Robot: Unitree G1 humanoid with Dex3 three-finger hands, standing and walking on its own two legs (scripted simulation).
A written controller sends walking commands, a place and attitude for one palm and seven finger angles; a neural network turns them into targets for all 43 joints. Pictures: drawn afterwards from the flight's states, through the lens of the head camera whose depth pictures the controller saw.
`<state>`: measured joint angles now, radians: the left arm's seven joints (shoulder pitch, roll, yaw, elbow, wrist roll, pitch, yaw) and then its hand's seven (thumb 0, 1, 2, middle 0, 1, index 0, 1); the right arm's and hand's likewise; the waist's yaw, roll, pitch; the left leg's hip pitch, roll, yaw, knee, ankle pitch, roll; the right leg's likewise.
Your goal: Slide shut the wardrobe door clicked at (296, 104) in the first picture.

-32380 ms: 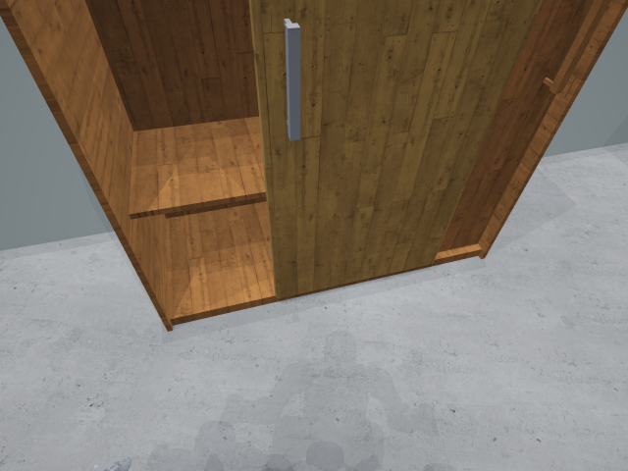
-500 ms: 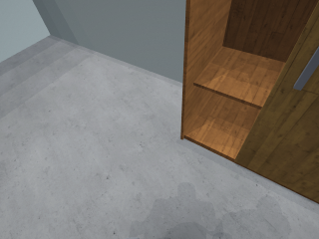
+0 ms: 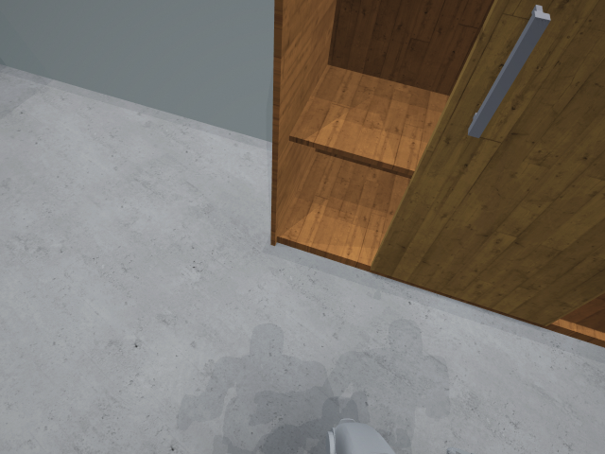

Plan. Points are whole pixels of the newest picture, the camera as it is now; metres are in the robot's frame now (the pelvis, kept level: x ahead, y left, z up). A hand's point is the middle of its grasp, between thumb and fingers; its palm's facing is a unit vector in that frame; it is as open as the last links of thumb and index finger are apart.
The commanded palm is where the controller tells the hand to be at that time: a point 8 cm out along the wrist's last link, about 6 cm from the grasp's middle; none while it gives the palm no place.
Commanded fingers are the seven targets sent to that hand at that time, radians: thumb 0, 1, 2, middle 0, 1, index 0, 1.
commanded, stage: turn to face it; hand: right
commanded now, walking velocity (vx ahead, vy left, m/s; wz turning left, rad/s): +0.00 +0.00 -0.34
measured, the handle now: (503, 76) +0.75 -0.29 +0.11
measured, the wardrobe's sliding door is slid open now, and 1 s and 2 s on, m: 0.38 0.38 0.38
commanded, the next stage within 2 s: take the last steps up to it in 0.16 s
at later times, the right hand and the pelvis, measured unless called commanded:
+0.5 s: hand out of the picture -0.02 -0.24 -0.17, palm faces +0.20 +0.96 -0.19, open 7.4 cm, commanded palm none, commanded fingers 0.00 -0.90 -0.90 0.20 0.30 0.20 0.30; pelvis -0.01 -0.03 +0.01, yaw -9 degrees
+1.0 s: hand out of the picture +0.07 -0.17 -0.16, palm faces +0.21 +0.96 -0.16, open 7.3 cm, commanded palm none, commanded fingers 0.00 -0.90 -0.90 0.20 0.30 0.20 0.30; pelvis +0.11 -0.01 +0.01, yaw -11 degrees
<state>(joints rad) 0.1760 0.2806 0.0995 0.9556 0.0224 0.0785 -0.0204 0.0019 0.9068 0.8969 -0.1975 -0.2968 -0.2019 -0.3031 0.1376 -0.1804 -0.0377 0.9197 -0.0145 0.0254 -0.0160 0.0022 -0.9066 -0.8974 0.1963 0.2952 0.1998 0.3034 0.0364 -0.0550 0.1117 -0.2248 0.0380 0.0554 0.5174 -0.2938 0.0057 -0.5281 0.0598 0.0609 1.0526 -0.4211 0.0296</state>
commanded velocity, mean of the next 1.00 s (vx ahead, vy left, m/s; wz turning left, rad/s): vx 0.23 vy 0.01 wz -0.10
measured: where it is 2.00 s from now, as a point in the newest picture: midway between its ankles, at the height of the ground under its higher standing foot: (314, 417)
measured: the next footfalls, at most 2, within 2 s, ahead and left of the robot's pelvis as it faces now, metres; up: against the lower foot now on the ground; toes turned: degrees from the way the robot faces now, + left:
right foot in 0.26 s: +0.01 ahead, -0.12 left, +0.00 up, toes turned -11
left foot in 0.74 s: +0.11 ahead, +0.09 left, +0.00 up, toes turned -4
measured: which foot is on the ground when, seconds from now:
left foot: down 0.00-0.28, up 0.30-0.72, down 0.74-1.00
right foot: up 0.00-0.24, down 0.26-0.74, up 0.76-1.00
